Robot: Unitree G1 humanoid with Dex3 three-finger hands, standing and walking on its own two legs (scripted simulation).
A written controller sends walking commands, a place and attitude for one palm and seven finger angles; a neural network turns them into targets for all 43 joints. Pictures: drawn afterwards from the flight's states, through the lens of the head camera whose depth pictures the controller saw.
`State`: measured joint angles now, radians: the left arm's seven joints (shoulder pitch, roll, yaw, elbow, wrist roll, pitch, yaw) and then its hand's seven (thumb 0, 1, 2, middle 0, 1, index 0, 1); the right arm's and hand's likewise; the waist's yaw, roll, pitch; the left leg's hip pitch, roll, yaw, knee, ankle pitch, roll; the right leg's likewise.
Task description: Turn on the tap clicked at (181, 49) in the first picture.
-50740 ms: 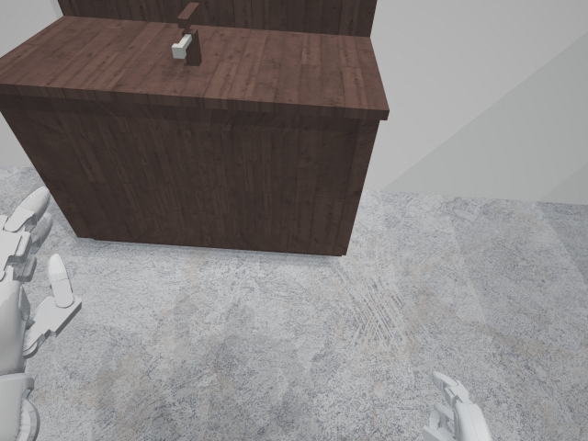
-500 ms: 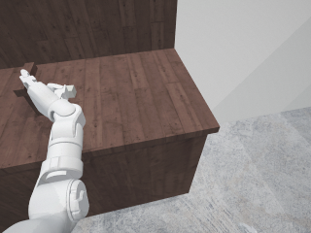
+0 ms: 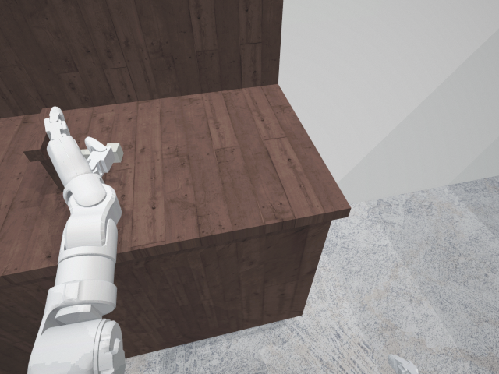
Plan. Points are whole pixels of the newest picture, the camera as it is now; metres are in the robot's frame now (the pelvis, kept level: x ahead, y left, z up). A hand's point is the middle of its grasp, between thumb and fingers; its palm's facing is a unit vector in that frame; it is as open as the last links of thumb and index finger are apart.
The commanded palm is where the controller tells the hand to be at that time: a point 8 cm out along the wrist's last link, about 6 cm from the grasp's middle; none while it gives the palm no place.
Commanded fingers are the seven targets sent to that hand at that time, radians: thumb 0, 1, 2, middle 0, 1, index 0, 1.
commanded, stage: draw the hand back beside the body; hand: left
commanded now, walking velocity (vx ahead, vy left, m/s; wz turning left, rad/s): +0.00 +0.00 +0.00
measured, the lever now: (114, 152) +0.49 +0.31 +0.08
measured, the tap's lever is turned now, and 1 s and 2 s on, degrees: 82 82 82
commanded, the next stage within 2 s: step back with the hand held close in 1.36 s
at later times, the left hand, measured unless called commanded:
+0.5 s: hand (85, 206) +0.29 +0.24 +0.17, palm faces +0.40 -0.90 -0.19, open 7.6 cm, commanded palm +0.24 +0.28 +0.17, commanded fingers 0.00 0.90 0.90 -0.18 -0.25 -0.18 -0.25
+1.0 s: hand (62, 269) +0.20 +0.23 +0.16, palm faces +0.41 -0.86 -0.29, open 7.4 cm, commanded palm +0.15 +0.27 +0.17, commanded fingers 0.00 0.90 0.90 -0.20 -0.30 -0.20 -0.30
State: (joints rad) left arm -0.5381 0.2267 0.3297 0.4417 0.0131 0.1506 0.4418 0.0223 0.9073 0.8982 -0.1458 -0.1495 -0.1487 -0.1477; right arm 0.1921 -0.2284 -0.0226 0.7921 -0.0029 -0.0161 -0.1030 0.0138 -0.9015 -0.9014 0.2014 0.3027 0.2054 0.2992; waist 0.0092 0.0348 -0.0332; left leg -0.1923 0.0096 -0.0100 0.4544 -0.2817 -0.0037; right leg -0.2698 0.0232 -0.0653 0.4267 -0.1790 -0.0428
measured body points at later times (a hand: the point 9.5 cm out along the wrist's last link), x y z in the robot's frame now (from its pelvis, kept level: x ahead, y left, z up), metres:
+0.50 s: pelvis -0.02 +0.01 +0.00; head -0.04 -0.01 +0.45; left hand +0.26 +0.29 +0.18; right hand +0.17 -0.22 -0.08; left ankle -0.03 +0.12 -0.74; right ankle +0.03 -0.09 -0.74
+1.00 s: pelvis -0.02 +0.00 +0.01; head -0.05 -0.03 +0.45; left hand +0.17 +0.28 +0.18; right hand +0.16 -0.23 -0.08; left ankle -0.03 +0.12 -0.74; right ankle +0.03 -0.09 -0.74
